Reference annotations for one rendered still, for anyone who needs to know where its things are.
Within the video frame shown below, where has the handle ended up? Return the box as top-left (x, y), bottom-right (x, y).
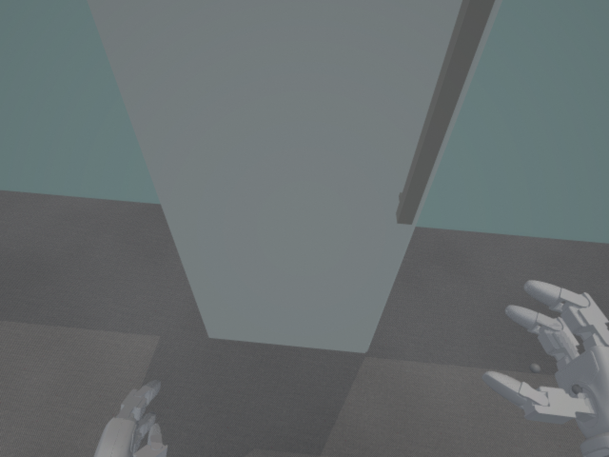
top-left (396, 0), bottom-right (495, 225)

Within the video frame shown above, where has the right robot hand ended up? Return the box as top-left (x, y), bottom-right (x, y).
top-left (482, 280), bottom-right (609, 439)

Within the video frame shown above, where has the left robot hand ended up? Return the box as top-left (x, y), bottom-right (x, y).
top-left (94, 380), bottom-right (167, 457)

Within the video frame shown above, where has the robot right forearm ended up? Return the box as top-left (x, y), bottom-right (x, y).
top-left (580, 432), bottom-right (609, 457)

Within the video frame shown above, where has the fridge door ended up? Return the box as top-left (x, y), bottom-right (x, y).
top-left (87, 0), bottom-right (499, 353)

